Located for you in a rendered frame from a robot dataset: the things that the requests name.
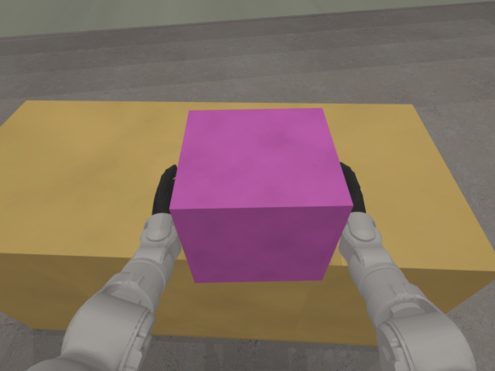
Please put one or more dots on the robot right upper arm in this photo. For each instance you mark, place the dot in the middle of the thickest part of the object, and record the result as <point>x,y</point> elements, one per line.
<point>423,342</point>

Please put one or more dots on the carton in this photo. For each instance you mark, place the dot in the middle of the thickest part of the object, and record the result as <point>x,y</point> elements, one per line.
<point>259,195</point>

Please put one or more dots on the right robot forearm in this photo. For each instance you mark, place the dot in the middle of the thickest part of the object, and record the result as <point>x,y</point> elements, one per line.
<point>381,283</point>

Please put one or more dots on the robot right hand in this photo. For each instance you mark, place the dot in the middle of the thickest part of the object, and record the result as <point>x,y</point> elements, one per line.
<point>354,189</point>

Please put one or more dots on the robot left upper arm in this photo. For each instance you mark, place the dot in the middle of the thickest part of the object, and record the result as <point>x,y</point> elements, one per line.
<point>111,334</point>

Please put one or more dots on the pedestal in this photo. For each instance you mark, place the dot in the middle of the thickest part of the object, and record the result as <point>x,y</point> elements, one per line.
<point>78,181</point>

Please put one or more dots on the left robot forearm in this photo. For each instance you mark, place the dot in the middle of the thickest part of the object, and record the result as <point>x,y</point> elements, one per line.
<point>146,275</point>

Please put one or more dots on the robot left hand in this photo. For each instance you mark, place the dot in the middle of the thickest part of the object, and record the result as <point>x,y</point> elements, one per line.
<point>163,194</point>

